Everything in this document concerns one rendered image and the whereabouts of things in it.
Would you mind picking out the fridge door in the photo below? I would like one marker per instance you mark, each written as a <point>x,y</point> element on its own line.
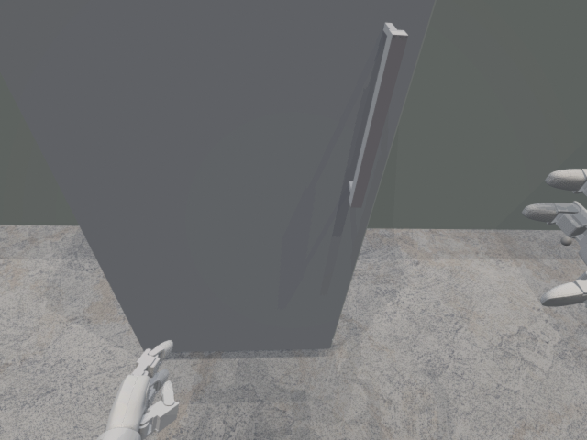
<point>205,148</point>

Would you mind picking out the right robot hand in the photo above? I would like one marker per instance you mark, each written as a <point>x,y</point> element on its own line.
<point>571,218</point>

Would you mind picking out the handle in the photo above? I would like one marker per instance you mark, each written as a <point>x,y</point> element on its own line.
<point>390,65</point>

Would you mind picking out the left robot hand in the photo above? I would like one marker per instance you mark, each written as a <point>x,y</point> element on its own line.
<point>132,406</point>

